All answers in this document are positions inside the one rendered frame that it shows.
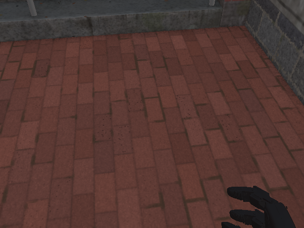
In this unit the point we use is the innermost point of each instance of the right robot hand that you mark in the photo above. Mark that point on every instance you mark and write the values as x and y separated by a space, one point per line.
275 213

